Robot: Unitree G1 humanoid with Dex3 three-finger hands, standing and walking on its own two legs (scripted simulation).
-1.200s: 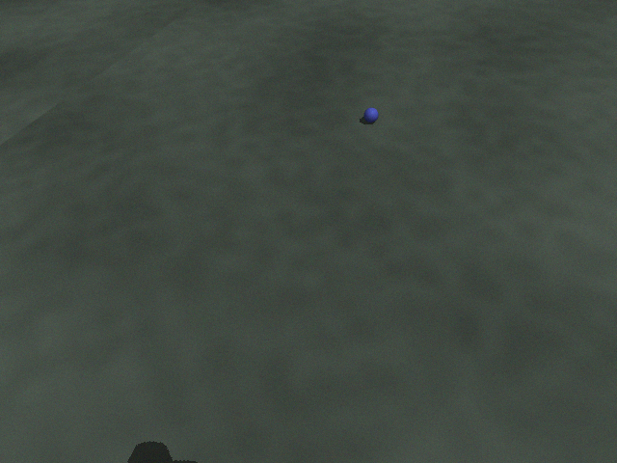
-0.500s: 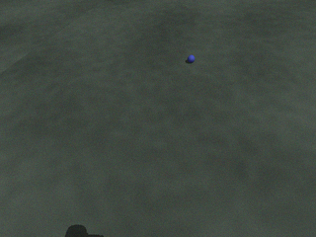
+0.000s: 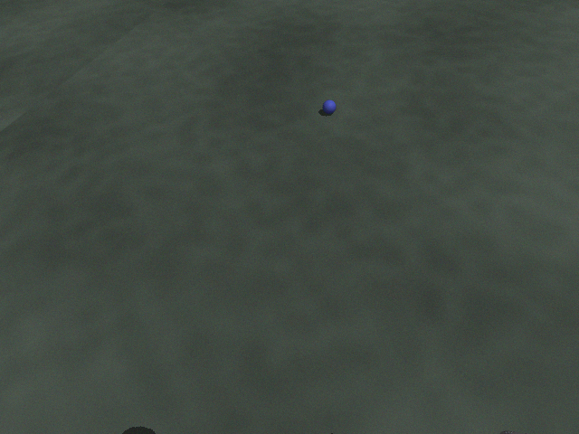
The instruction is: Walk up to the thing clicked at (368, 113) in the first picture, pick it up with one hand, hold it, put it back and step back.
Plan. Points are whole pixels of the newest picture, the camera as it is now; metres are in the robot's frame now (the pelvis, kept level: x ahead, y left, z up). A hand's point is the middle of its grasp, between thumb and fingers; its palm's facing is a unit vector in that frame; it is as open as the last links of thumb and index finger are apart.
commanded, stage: walk up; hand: left
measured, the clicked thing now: (329, 106) +2.01 -0.17 -0.74
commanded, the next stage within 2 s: none
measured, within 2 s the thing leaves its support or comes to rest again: neither
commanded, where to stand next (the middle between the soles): +1.84 +0.22 m, yaw -93 degrees
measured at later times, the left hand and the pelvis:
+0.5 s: hand (174, 359) +0.28 +0.23 -0.13, palm faces -0.31 -0.83 -0.47, open 7.4 cm; pelvis +0.19 -0.05 -0.01, yaw -23 degrees
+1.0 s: hand (256, 142) +0.84 +0.13 -0.11, palm faces -0.64 -0.57 -0.52, open 7.4 cm; pelvis +0.53 -0.02 -0.01, yaw -41 degrees
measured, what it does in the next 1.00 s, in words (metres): walks ahead, turning right: right foot, then left foot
